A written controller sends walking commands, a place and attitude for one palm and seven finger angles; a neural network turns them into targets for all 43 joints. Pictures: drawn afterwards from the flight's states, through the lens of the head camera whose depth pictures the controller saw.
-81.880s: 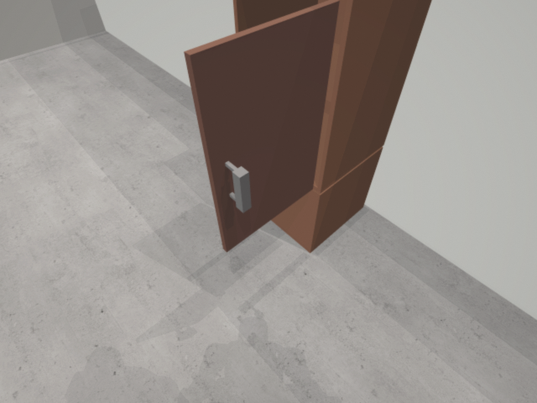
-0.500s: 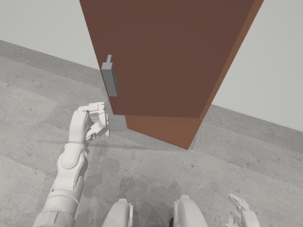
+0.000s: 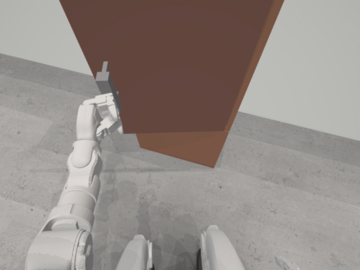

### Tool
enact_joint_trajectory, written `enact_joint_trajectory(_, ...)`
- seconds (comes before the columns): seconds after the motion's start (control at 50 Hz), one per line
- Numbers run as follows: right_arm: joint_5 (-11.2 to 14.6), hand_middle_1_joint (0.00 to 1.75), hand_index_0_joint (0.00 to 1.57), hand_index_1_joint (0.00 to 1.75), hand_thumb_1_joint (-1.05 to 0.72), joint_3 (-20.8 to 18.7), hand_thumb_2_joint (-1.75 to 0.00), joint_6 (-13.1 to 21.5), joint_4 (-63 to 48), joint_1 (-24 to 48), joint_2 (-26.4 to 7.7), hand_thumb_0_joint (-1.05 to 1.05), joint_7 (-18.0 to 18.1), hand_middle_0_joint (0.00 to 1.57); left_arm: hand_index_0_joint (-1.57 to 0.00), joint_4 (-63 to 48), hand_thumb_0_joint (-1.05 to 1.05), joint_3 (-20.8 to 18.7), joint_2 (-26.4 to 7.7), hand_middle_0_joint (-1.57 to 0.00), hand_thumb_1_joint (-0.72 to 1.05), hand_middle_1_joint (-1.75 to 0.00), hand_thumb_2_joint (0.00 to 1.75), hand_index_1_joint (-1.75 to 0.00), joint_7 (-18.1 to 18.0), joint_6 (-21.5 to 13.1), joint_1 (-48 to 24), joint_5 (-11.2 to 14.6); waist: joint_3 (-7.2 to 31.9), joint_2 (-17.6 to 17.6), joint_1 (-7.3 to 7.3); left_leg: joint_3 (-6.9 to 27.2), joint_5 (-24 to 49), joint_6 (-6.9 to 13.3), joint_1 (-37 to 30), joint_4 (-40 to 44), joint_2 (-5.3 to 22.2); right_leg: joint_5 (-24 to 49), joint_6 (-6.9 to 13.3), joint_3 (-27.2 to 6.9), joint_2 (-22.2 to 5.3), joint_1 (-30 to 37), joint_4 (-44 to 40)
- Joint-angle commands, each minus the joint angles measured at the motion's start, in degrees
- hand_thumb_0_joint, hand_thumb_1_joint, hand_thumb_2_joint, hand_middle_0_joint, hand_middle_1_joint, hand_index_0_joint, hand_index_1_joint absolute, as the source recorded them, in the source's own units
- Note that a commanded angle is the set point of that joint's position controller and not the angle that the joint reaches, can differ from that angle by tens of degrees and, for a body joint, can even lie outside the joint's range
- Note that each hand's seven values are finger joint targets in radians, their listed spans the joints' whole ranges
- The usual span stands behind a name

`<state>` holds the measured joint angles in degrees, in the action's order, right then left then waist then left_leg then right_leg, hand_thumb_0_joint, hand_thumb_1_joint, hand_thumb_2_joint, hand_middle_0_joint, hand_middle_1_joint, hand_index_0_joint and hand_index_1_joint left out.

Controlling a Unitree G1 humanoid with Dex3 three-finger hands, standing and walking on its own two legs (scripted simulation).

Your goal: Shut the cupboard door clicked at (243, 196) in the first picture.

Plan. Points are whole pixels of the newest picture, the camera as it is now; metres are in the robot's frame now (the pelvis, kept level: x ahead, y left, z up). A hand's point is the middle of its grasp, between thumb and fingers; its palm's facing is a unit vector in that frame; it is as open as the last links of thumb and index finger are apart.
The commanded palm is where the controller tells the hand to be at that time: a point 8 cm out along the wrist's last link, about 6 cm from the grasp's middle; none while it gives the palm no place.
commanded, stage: bring the fist close to the handle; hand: left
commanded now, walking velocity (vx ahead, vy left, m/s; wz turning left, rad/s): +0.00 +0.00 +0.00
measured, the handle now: (110, 87) +0.54 +0.15 +0.04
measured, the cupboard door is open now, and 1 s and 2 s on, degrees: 19 10 0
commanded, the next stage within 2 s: push the door shut along its arc in 0.18 s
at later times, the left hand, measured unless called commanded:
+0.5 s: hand (121, 114) +0.45 +0.12 +0.04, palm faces -0.07 -1.00 -0.05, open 3.1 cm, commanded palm +0.44 +0.17 +0.04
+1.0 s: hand (125, 94) +0.51 +0.11 +0.04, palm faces -0.19 -0.98 -0.06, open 3.1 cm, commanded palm +0.51 +0.15 +0.04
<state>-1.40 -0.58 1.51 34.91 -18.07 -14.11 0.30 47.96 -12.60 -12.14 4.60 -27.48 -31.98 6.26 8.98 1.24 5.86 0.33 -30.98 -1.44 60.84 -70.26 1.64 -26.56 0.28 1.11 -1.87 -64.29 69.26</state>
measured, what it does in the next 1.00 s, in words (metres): stands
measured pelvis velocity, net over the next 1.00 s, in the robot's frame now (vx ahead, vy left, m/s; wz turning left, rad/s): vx -0.02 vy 0.01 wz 0.01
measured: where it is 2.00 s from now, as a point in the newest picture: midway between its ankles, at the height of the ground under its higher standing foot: outside the picture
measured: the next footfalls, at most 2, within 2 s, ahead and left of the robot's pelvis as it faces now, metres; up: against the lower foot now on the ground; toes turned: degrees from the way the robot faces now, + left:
none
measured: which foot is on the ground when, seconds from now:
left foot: down 0.00-1.00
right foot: down 0.00-1.00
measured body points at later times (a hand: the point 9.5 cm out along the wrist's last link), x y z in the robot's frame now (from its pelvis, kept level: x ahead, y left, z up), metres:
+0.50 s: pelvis +0.00 +0.01 +0.00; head +0.11 +0.01 +0.43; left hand +0.45 +0.17 +0.05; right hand +0.08 -0.25 -0.12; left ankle +0.02 +0.14 -0.63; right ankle +0.06 -0.12 -0.63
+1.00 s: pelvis -0.02 +0.01 -0.02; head +0.14 +0.02 +0.40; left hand +0.51 +0.17 +0.05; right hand +0.00 -0.26 -0.14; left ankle +0.02 +0.14 -0.63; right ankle +0.06 -0.12 -0.63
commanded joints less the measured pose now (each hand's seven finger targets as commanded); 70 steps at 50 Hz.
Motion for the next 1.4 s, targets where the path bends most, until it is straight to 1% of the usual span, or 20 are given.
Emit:
enact_joint_trajectory(0.0, 0.2, 0.30, 0.20, 0.30, -0.90, -3.2, -0.90, 2.2, -6.0, -3.8, -8.2, 0.00, 0.6, 0.20, -1.30, -13.2, 0.00, -2.2, -9.8, -1.30, 0.90, -1.50, 0.90, -1.50, -0.4, -5.5, -21.3, 0.8, 24.3, -2.0, 0.48, -1.1, 10.6, 2.6, -6.7, 8.6, -2.6, 11.7, 0.3, -1.7, 1.3, 22.4, -10.1)
enact_joint_trajectory(0.04, 0.0, 0.30, 0.20, 0.30, -0.90, -3.2, -0.90, 2.2, -5.0, -3.7, -8.0, 0.00, 0.6, 0.20, -1.30, -12.2, 0.00, -0.1, -7.4, -1.30, 0.90, -1.50, 0.90, -1.50, -0.5, -6.2, -22.8, 0.3, 23.9, -1.1, 1.11, -0.8, 10.7, 2.4, -7.7, 8.9, -2.4, 12.1, 0.4, -1.1, 1.2, 20.9, -9.6)
enact_joint_trajectory(0.08, -0.1, 0.30, 0.20, 0.30, -0.90, -3.3, -0.90, 2.3, -4.4, -3.8, -8.2, 0.00, 0.6, 0.20, -1.30, -11.7, 0.00, -0.4, -8.2, -1.30, 0.90, -1.50, 0.90, -1.50, -0.6, -6.8, -24.6, 0.0, 24.2, -0.6, 1.47, -0.6, 9.8, 2.4, -8.3, 8.7, -2.4, 10.6, 0.4, -1.0, 1.2, 19.6, -9.7)
enact_joint_trajectory(0.28, -0.2, 0.30, 0.20, 0.30, -0.90, -3.2, -0.90, 1.4, -5.4, -3.6, -8.5, 0.00, 0.1, 0.20, -1.30, -8.9, 0.00, -0.6, -7.7, -1.30, 0.90, -1.50, 0.90, -1.50, -1.2, -5.6, -21.8, -0.4, 25.5, 0.3, 0.21, -0.3, 12.1, 2.1, -9.6, 9.4, -2.3, 12.3, 0.8, -0.1, 1.4, 19.6, -8.8)
enact_joint_trajectory(0.32, -0.3, 0.30, 0.20, 0.30, -0.90, -3.3, -0.90, 1.4, -4.8, -4.1, -8.5, 0.00, 0.2, 0.20, -1.30, -9.7, 0.00, -0.4, -8.4, -1.30, 0.90, -1.50, 0.90, -1.50, -1.0, -6.1, -25.2, -0.8, 26.6, 0.5, 1.26, 0.1, 13.8, 2.1, -10.8, 8.7, -2.1, 14.0, 0.7, 0.0, 1.5, 18.8, -8.1)
enact_joint_trajectory(0.36, -0.2, 0.30, 0.20, 0.30, -0.90, -3.1, -0.90, 1.1, -4.5, -4.1, -8.6, 0.00, 0.3, 0.20, -1.30, -7.7, 0.00, 0.3, -8.5, -1.30, 0.90, -1.50, 0.90, -1.50, -0.4, -6.3, -27.6, -1.3, 23.7, 0.1, 2.24, 0.3, 11.9, 2.1, -9.9, 8.8, -2.0, 12.1, 0.7, 0.1, 1.5, 17.2, -8.5)
enact_joint_trajectory(0.48, -0.3, 0.30, 0.20, 0.30, -0.90, -2.8, -0.90, 0.8, -3.5, -4.5, -9.1, 0.00, 0.6, 0.20, -1.30, -0.5, 0.00, 0.8, -9.3, -1.30, 0.90, -1.50, 0.90, -1.50, 1.1, -5.8, -35.5, -1.6, 22.6, 0.9, 4.15, 1.3, 9.5, 2.1, -9.0, 8.3, -2.2, 8.7, 0.9, 0.4, 1.5, 13.4, -8.2)
enact_joint_trajectory(0.56, -0.4, 0.30, 0.20, 0.30, -0.90, -2.7, -0.90, 0.4, -3.4, -5.4, -9.6, 0.00, 0.6, 0.20, -1.30, 1.8, 0.00, -1.6, -12.6, -1.30, 0.90, -1.50, 0.90, -1.50, 2.2, -5.3, -38.4, -1.6, 26.4, 1.3, 4.09, 1.5, 11.4, 2.3, -9.0, 6.9, -2.2, 10.1, 0.9, 0.3, 1.5, 13.4, -7.0)
enact_joint_trajectory(0.6, -0.5, 0.30, 0.20, 0.30, -0.90, -2.6, -0.90, 0.4, -3.5, -6.3, -9.4, 0.00, 0.6, 0.20, -1.30, 2.0, 0.00, -0.6, -12.0, -1.30, 0.90, -1.50, 0.90, -1.50, 3.3, -5.0, -41.8, -1.2, 26.2, 1.8, 5.43, 1.4, 12.2, 2.7, -8.4, 6.3, -2.3, 11.2, 0.9, 0.1, 1.7, 13.7, -7.0)
enact_joint_trajectory(0.64, -0.3, 0.30, 0.20, 0.30, -0.90, -2.5, -0.90, 0.0, -3.1, -6.5, -9.8, 0.00, 0.6, 0.20, -1.30, 4.1, 0.00, -1.8, -14.6, -1.30, 0.90, -1.50, 0.90, -1.50, 4.3, -4.2, -42.7, -1.5, 26.4, 0.7, 5.57, 1.4, 11.2, 2.7, -6.4, 5.7, -2.2, 10.6, 0.8, -0.3, 1.7, 14.0, -6.9)
enact_joint_trajectory(0.8, -0.4, 0.30, 0.20, 0.30, -0.90, -2.3, -0.90, -0.1, -1.8, -9.2, -10.5, 0.00, 0.5, 0.20, -1.30, 7.4, 0.00, 1.7, -12.9, -1.30, 0.90, -1.50, 0.90, -1.50, 7.1, -2.1, -52.4, -1.7, 26.0, 4.3, 9.00, 2.8, 9.9, 3.0, -7.7, 4.6, -2.1, 7.5, 1.2, 0.7, 2.0, 7.2, -6.4)
enact_joint_trajectory(0.86, -0.5, 0.30, 0.20, 0.30, -0.90, -2.4, -0.90, -0.2, -1.3, -9.9, -10.9, 0.00, 0.3, 0.20, -1.30, 7.3, 0.00, 1.1, -14.9, -1.30, 0.90, -1.50, 0.90, -1.50, 8.0, -1.4, -54.2, -2.0, 29.2, 6.1, 8.83, 3.1, 11.4, 2.9, -8.9, 3.9, -1.8, 8.1, 1.3, 0.6, 2.0, 7.1, -5.9)
enact_joint_trajectory(0.9, -0.6, 0.30, 0.20, 0.30, -0.90, -2.3, -0.90, 0.0, -1.1, -10.7, -10.8, 0.00, 0.2, 0.20, -1.30, 7.4, 0.00, 3.0, -12.9, -1.30, 0.90, -1.50, 0.90, -1.50, 8.7, -1.0, -56.4, -1.9, 29.0, 6.2, 10.22, 3.6, 11.5, 3.0, -9.9, 3.8, -1.7, 8.0, 1.4, 1.1, 2.2, 5.1, -5.7)
enact_joint_trajectory(0.94, -0.6, 0.30, 0.20, 0.30, -0.90, -2.2, -0.90, -0.1, -0.5, -10.9, -11.2, 0.00, 0.1, 0.20, -1.30, 8.0, 0.00, 1.5, -15.6, -1.30, 0.90, -1.50, 0.90, -1.50, 8.8, -0.6, -58.3, -2.3, 29.3, 7.7, 9.94, 3.9, 10.9, 2.8, -9.8, 3.6, -1.6, 7.2, 1.5, 1.0, 2.2, 4.5, -5.5)
enact_joint_trajectory(1.02, -0.8, 0.30, 0.20, 0.30, -0.90, -1.8, -0.90, 0.2, -0.3, -11.8, -11.4, 0.00, 0.1, 0.20, -1.30, 8.8, 0.00, 0.8, -18.0, -1.30, 0.90, -1.50, 0.90, -1.50, 8.8, 0.2, -62.7, -3.0, 29.4, 7.7, 11.11, 3.8, 9.4, 3.1, -7.5, 2.8, -1.6, 6.2, 1.4, 0.8, 2.3, 4.2, -5.4)
enact_joint_trajectory(1.1, -0.9, 0.30, 0.20, 0.30, -0.90, -1.6, -0.90, 0.6, 0.0, -12.7, -11.4, 0.00, -0.1, 0.20, -1.30, 10.0, 0.00, 1.4, -18.4, -1.30, 0.90, -1.50, 0.90, -1.50, 9.6, 1.1, -65.0, -3.7, 29.6, 8.8, 12.47, 3.8, 9.8, 3.5, -7.5, 1.9, -1.5, 6.2, 1.5, 1.0, 2.7, 2.8, -5.1)
enact_joint_trajectory(1.18, -1.0, 0.30, 0.20, 0.30, -0.90, -1.5, -0.90, 0.8, 0.3, -13.3, -11.7, 0.00, -0.3, 0.20, -1.30, 9.7, 0.00, 1.3, -19.6, -1.30, 0.90, -1.50, 0.90, -1.50, 11.0, 2.1, -66.8, -3.9, 31.8, 11.8, 12.26, 4.4, 12.7, 3.0, -10.0, 1.4, -1.1, 7.7, 1.8, 1.4, 2.7, 1.5, -4.4)
enact_joint_trajectory(1.26, -1.1, 0.30, 0.20, 0.30, -0.90, -1.2, -0.90, 1.0, 0.9, -14.1, -12.1, 0.00, -0.1, 0.20, -1.30, 11.6, 0.00, 0.5, -21.0, -1.30, 0.90, -1.50, 0.90, -1.50, 11.5, 3.8, -70.3, -4.0, 29.9, 9.7, 14.11, 4.7, 11.5, 3.4, -7.7, 0.6, -0.9, 7.0, 1.5, 1.6, 3.0, 0.0, -4.3)
enact_joint_trajectory(1.3, -1.3, 0.30, 0.20, 0.30, -0.90, -1.1, -0.90, 1.3, 0.9, -14.5, -11.9, 0.00, -0.2, 0.20, -1.30, 11.5, 0.00, 0.6, -20.7, -1.30, 0.90, -1.50, 0.90, -1.50, 11.4, 4.2, -72.0, -4.2, 30.5, 11.3, 14.37, 4.7, 11.9, 3.5, -7.9, 0.3, -1.0, 7.1, 1.8, 1.8, 3.1, -0.8, -3.8)
enact_joint_trajectory(1.38, -1.3, 0.30, 0.20, 0.30, -0.90, -0.8, -0.90, 1.4, 0.8, -15.0, -12.0, 0.00, -0.3, 0.20, -1.30, 13.3, 0.00, -1.9, -24.5, -1.30, 0.90, -1.50, 0.90, -1.50, 12.1, 5.6, -71.4, -4.6, 32.7, 11.6, 13.83, 4.5, 14.7, 3.4, -7.3, -0.7, -0.8, 8.8, 1.8, 1.8, 3.2, 0.5, -3.2)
